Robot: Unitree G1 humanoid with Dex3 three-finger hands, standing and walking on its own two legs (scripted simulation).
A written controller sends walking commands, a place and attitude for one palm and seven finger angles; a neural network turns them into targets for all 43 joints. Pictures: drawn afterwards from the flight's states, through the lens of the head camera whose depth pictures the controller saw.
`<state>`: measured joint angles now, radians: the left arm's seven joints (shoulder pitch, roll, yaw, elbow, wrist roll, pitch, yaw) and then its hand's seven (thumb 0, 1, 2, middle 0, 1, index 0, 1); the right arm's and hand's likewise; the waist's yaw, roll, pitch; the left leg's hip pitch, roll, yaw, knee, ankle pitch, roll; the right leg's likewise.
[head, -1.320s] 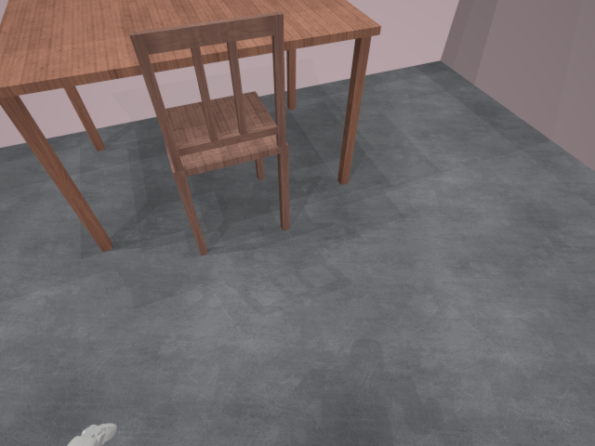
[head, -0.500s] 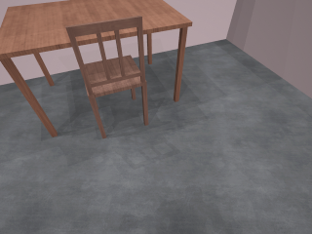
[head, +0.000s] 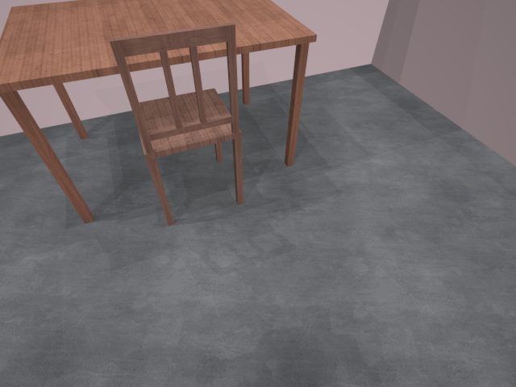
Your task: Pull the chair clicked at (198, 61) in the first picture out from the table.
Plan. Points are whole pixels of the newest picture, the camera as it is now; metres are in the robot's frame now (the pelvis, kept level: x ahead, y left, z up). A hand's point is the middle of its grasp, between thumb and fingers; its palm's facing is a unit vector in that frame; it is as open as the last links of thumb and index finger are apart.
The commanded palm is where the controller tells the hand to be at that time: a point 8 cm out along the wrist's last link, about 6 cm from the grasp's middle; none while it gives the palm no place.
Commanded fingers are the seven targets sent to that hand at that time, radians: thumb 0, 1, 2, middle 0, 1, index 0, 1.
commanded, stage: look at it before walking up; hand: left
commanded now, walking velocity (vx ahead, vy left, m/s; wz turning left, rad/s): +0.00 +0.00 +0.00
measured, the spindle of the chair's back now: (171, 92) +1.01 +0.36 -0.09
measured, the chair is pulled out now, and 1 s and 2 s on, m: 0.00 0.00 0.00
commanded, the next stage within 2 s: walk to a spot facing it in 0.12 s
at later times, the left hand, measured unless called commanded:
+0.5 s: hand out of the picture +0.05 +0.21 -0.18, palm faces -0.07 -0.97 -0.23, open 7.3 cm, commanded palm none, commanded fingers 0.00 0.90 0.90 -0.20 -0.30 -0.20 -0.30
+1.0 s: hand (162, 364) +0.20 +0.20 -0.20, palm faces -0.18 -0.97 -0.17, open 7.3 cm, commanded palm none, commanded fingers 0.00 0.90 0.90 -0.20 -0.30 -0.20 -0.30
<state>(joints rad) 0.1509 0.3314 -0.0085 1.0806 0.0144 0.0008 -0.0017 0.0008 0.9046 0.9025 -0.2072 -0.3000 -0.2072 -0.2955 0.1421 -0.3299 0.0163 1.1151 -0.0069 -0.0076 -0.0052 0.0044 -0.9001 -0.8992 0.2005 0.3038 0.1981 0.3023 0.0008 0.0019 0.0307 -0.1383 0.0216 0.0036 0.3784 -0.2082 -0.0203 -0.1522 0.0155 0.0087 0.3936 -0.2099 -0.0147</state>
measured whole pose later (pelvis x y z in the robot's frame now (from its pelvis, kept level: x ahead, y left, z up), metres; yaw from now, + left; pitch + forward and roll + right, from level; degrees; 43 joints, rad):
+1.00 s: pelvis +0.23 +0.01 -0.03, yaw -18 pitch +0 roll -1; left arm 0.45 0.17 0.06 1.09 0.02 -0.03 0.00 0.00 0.90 0.90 -0.21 -0.30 -0.21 -0.30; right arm 0.07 -0.16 -0.03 0.91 -0.02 -0.08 0.01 0.00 -0.90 -0.90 0.20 0.30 0.20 0.30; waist 0.05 -0.02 0.06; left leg -0.45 0.09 0.12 0.67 -0.19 0.03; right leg -0.09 0.02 0.09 0.73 -0.51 -0.02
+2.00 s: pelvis +0.46 -0.06 -0.01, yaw -31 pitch +0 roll -2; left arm 0.21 0.19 0.07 0.97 0.02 0.05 0.02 0.00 0.91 0.90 -0.20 -0.30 -0.20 -0.30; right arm 0.27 -0.15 -0.02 0.99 -0.02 0.02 -0.02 0.00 -0.92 -0.90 0.20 0.30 0.20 0.30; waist -0.01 -0.02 0.02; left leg -0.28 0.01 0.03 0.53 -0.25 0.04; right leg -0.41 -0.02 -0.05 0.96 -0.45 0.03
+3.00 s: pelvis +0.41 -0.03 +0.00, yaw +5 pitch +0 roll -2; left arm 0.19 0.29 0.08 0.91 0.02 0.07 0.01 0.00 0.91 0.90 -0.20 -0.30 -0.20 -0.29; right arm 0.18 -0.21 -0.03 0.90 -0.01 0.02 0.00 0.00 -0.90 -0.90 0.20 0.30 0.20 0.30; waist 0.01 -0.03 0.08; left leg -0.22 -0.05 -0.02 0.46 -0.24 0.08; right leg -0.49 -0.09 0.00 1.06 -0.37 0.11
